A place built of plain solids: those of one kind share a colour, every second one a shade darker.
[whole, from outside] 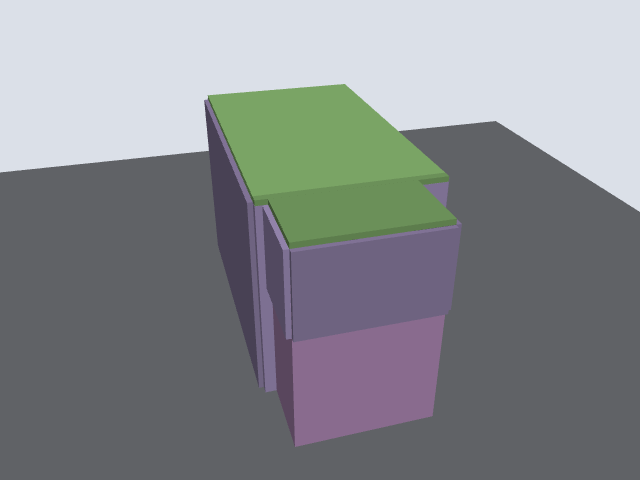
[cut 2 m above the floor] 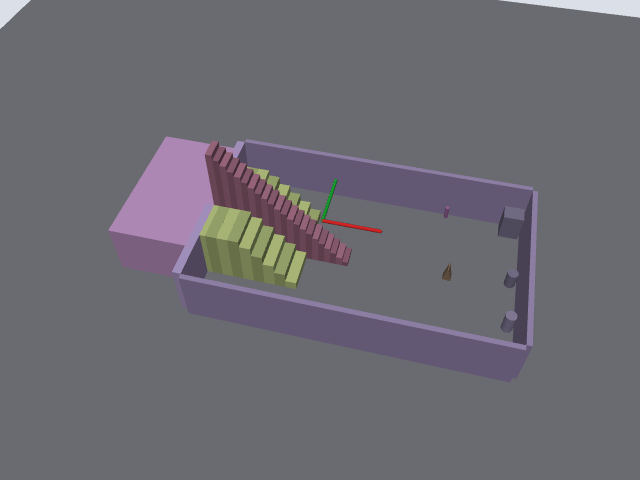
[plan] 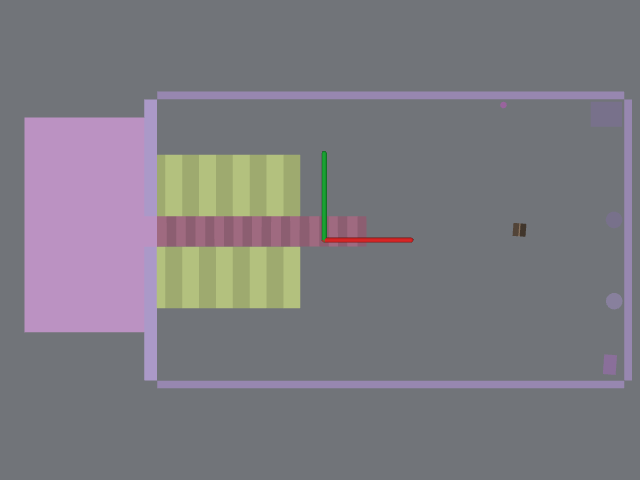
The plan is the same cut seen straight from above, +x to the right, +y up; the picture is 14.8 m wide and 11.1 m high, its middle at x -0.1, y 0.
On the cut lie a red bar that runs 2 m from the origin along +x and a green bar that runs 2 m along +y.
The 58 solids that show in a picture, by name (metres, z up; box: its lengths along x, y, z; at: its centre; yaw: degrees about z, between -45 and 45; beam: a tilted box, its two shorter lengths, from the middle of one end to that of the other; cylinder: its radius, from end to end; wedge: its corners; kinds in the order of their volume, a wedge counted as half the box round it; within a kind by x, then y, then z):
{
 "floor_1": {"box": [3.07, 4.97, 4.86], "at": [-5.4, 0.35, 2.13]},
 "wall_1": {"box": [0.18, 4.97, 3.07], "at": [-7.02, 0.35, 6.09]},
 "wall_2": {"box": [2.77, 0.18, 3.07], "at": [-5.55, -2.22, 6.09]},
 "wall_3": {"box": [2.77, 0.18, 3.07], "at": [-5.55, 2.92, 6.09]},
 "wall_4": {"box": [0.3, 3.1, 7.68], "at": [-4.02, -1.7, 3.79]},
 "wall_5": {"box": [0.3, 2.7, 7.68], "at": [-4.02, 1.9, 3.79]},
 "wall_6": {"box": [10.8, 0.18, 7.68], "at": [1.53, -3.34, 3.79]},
 "wall_7": {"box": [10.8, 0.18, 7.68], "at": [1.53, 3.34, 3.79]},
 "wall_8": {"box": [0.18, 6.5, 7.68], "at": [7.02, 0.0, 3.79]},
 "roof_1": {"box": [2.77, 4.97, 0.2], "at": [-5.55, 0.35, 7.73]},
 "roof_2": {"box": [0.3, 6.5, 0.2], "at": [-4.02, 0.0, 7.73]},
 "roof_3": {"box": [10.8, 6.5, 0.2], "at": [1.53, 0.0, 7.73]},
 "mass_1": {"box": [0.2, 1.43, 3.21], "at": [-3.78, -0.87, 1.55]},
 "mass_2": {"box": [0.2, 1.43, 3.21], "at": [-3.78, 1.26, 1.55]},
 "mass_3": {"box": [0.39, 1.43, 2.86], "at": [-3.48, -0.87, 1.38]},
 "mass_4": {"box": [0.39, 1.43, 2.86], "at": [-3.48, 1.26, 1.38]},
 "mass_5": {"box": [0.39, 1.43, 2.51], "at": [-3.09, -0.87, 1.2]},
 "mass_6": {"box": [0.39, 1.43, 2.51], "at": [-3.09, 1.26, 1.2]},
 "mass_7": {"box": [0.39, 1.43, 2.16], "at": [-2.7, -0.87, 1.03]},
 "mass_8": {"box": [0.39, 1.43, 2.16], "at": [-2.7, 1.26, 1.03]},
 "mass_9": {"box": [0.39, 1.43, 1.8], "at": [-2.31, -0.87, 0.85]},
 "mass_10": {"box": [0.39, 1.43, 1.8], "at": [-2.31, 1.26, 0.85]},
 "mass_11": {"box": [0.39, 1.43, 1.45], "at": [-1.92, -0.87, 0.68]},
 "mass_12": {"box": [0.39, 1.43, 1.45], "at": [-1.92, 1.26, 0.68]},
 "mass_13": {"box": [0.39, 1.43, 1.1], "at": [-1.53, -0.87, 0.5]},
 "mass_14": {"box": [0.39, 1.43, 1.1], "at": [-1.53, 1.26, 0.5]},
 "mass_15": {"box": [0.39, 1.43, 0.75], "at": [-1.14, -0.87, 0.33]},
 "mass_16": {"box": [0.39, 1.43, 0.75], "at": [-1.14, 1.26, 0.33]},
 "mass_17": {"box": [0.39, 1.43, 0.4], "at": [-0.75, -0.87, 0.15]},
 "mass_18": {"box": [0.39, 1.43, 0.4], "at": [-0.75, 1.26, 0.15]},
 "tread_1": {"wedge": [[-3.87, -0.15, -0.05], [-3.87, -0.15, 4.36], [-3.87, 0.55, -0.05], [-3.87, 0.55, 4.36], [-3.65, 0.55, -0.05], [-3.65, 0.55, 4.36], [-3.64, -0.15, -0.05], [-3.64, -0.15, 4.36]]},
 "tread_2": {"wedge": [[-3.65, 0.55, -0.05], [-3.65, 0.55, 4.15], [-3.64, -0.15, -0.05], [-3.64, -0.15, 4.15], [-3.43, -0.15, -0.05], [-3.43, -0.15, 4.15], [-3.43, 0.55, -0.05], [-3.43, 0.55, 4.15]]},
 "tread_3": {"wedge": [[-3.43, -0.15, -0.05], [-3.43, -0.15, 3.96], [-3.43, 0.55, -0.05], [-3.43, 0.55, 3.96], [-3.21, -0.15, -0.05], [-3.21, -0.15, 3.96], [-3.21, 0.55, -0.05], [-3.21, 0.55, 3.96]]},
 "tread_4": {"wedge": [[-3.21, -0.15, -0.05], [-3.21, -0.15, 3.75], [-3.21, 0.55, -0.05], [-3.21, 0.55, 3.75], [-2.98, -0.15, -0.05], [-2.98, -0.15, 3.75], [-2.98, 0.55, -0.05], [-2.98, 0.55, 3.75]]},
 "tread_5": {"wedge": [[-2.98, -0.15, -0.05], [-2.98, -0.15, 3.58], [-2.98, 0.55, -0.05], [-2.98, 0.55, 3.58], [-2.76, 0.55, -0.05], [-2.76, 0.55, 3.58], [-2.75, -0.15, -0.05], [-2.75, -0.15, 3.58]]},
 "tread_6": {"wedge": [[-2.76, -0.15, -0.05], [-2.76, -0.15, 3.37], [-2.76, 0.55, -0.05], [-2.76, 0.55, 3.37], [-2.55, 0.55, -0.05], [-2.55, 0.55, 3.37], [-2.54, -0.15, -0.05], [-2.54, -0.15, 3.37]]},
 "tread_7": {"wedge": [[-2.55, 0.55, -0.05], [-2.55, 0.55, 3.17], [-2.54, -0.15, -0.05], [-2.54, -0.15, 3.17], [-2.32, -0.15, -0.05], [-2.32, -0.15, 3.17], [-2.32, 0.55, -0.05], [-2.32, 0.55, 3.18]]},
 "tread_8": {"wedge": [[-2.32, -0.15, -0.05], [-2.32, -0.15, 2.97], [-2.32, 0.55, -0.05], [-2.32, 0.55, 2.97], [-2.1, -0.15, -0.05], [-2.1, -0.15, 2.97], [-2.1, 0.55, -0.05], [-2.1, 0.55, 2.98]]},
 "tread_9": {"wedge": [[-2.1, -0.15, -0.05], [-2.1, -0.15, 2.77], [-2.1, 0.55, -0.05], [-2.1, 0.55, 2.77], [-1.89, -0.15, -0.05], [-1.89, -0.15, 2.78], [-1.89, 0.55, -0.05], [-1.89, 0.55, 2.78]]},
 "tread_10": {"wedge": [[-1.9, 0.55, -0.05], [-1.9, 0.55, 2.57], [-1.89, -0.15, -0.05], [-1.89, -0.15, 2.57], [-1.67, -0.15, -0.05], [-1.67, -0.15, 2.58], [-1.67, 0.55, -0.05], [-1.67, 0.55, 2.58]]},
 "tread_11": {"wedge": [[-1.67, -0.15, -0.05], [-1.67, -0.15, 2.36], [-1.67, 0.55, -0.05], [-1.67, 0.55, 2.36], [-1.45, -0.15, -0.05], [-1.45, -0.15, 2.36], [-1.45, 0.55, -0.05], [-1.45, 0.55, 2.36]]},
 "tread_12": {"wedge": [[-1.46, -0.15, -0.05], [-1.46, -0.15, 2.18], [-1.45, 0.55, -0.05], [-1.45, 0.55, 2.17], [-1.23, -0.15, -0.05], [-1.23, -0.15, 2.18], [-1.23, 0.55, -0.05], [-1.23, 0.55, 2.18]]},
 "tread_13": {"wedge": [[-1.24, -0.15, -0.05], [-1.24, -0.15, 1.97], [-1.23, 0.55, -0.05], [-1.23, 0.55, 1.97], [-1.0, -0.15, -0.05], [-1.0, -0.15, 1.97], [-1.0, 0.55, -0.05], [-1.0, 0.55, 1.97]]},
 "tread_14": {"wedge": [[-1.01, -0.15, -0.05], [-1.01, -0.15, 1.78], [-1.0, 0.55, -0.05], [-1.0, 0.55, 1.78], [-0.79, -0.15, -0.05], [-0.79, -0.15, 1.78], [-0.79, 0.55, -0.05], [-0.79, 0.55, 1.78]]},
 "tread_15": {"wedge": [[-0.79, -0.15, -0.05], [-0.79, -0.15, 1.58], [-0.79, 0.55, -0.05], [-0.79, 0.55, 1.58], [-0.57, -0.15, -0.05], [-0.57, -0.15, 1.58], [-0.57, 0.55, -0.05], [-0.57, 0.55, 1.58]]},
 "tread_16": {"wedge": [[-0.58, -0.15, -0.05], [-0.58, -0.15, 1.4], [-0.57, 0.55, -0.05], [-0.57, 0.55, 1.4], [-0.35, 0.55, -0.05], [-0.35, 0.55, 1.4], [-0.34, -0.15, -0.05], [-0.34, -0.15, 1.4]]},
 "tread_17": {"wedge": [[-0.35, 0.55, -0.05], [-0.35, 0.55, 1.19], [-0.34, -0.15, -0.05], [-0.34, -0.15, 1.2], [-0.12, -0.15, -0.05], [-0.12, -0.15, 1.2], [-0.12, 0.55, -0.05], [-0.12, 0.55, 1.19]]},
 "tread_18": {"wedge": [[-0.12, -0.15, -0.05], [-0.12, -0.15, 0.98], [-0.12, 0.55, -0.05], [-0.12, 0.55, 0.98], [0.1, -0.15, -0.05], [0.1, -0.15, 0.98], [0.1, 0.55, -0.05], [0.1, 0.55, 0.98]]},
 "tread_19": {"wedge": [[0.1, -0.15, -0.05], [0.1, -0.15, 0.78], [0.1, 0.55, -0.05], [0.1, 0.55, 0.79], [0.31, 0.55, -0.05], [0.31, 0.55, 0.79], [0.32, -0.15, -0.05], [0.32, -0.15, 0.78]]},
 "tread_20": {"wedge": [[0.31, -0.15, -0.05], [0.31, -0.15, 0.59], [0.31, 0.55, -0.05], [0.31, 0.55, 0.59], [0.53, -0.15, -0.05], [0.53, -0.15, 0.59], [0.53, 0.55, -0.05], [0.53, 0.55, 0.59]]},
 "tread_21": {"wedge": [[0.53, -0.15, -0.05], [0.53, -0.15, 0.39], [0.53, 0.55, -0.05], [0.53, 0.55, 0.39], [0.77, -0.15, -0.05], [0.77, -0.15, 0.39], [0.77, 0.55, -0.05], [0.77, 0.55, 0.39]]},
 "tread_22": {"wedge": [[0.76, -0.15, -0.05], [0.76, -0.15, 0.2], [0.76, 0.55, -0.05], [0.76, 0.55, 0.2], [0.97, 0.55, -0.05], [0.97, 0.55, 0.21], [0.98, -0.15, -0.05], [0.98, -0.15, 0.21]]},
 "bin_1": {"box": [0.72, 0.58, 1.11], "at": [6.52, 2.91, 0.51]},
 "bin_2": {"cylinder": 0.19, "from": [6.7, -1.42, 0.0], "to": [6.7, -1.42, 0.75]},
 "bin_3": {"cylinder": 0.19, "from": [6.7, 0.46, 0.0], "to": [6.7, 0.46, 0.62]},
 "bucket_1": {"box": [0.3, 0.46, 0.39], "at": [6.6, -2.88, 0.14], "yaw": -4.0},
 "sign_1": {"wedge": [[4.35, 0.1, 0.0], [4.38, 0.4, 0.0], [4.49, 0.09, 0.62], [4.51, 0.39, 0.62], [4.52, 0.08, 0.62], [4.54, 0.38, 0.62], [4.65, 0.07, 0.0], [4.67, 0.37, 0.0]]},
 "extinguisher_1": {"cylinder": 0.07, "from": [4.14, 3.12, 0.0], "to": [4.14, 3.12, 0.52]}
}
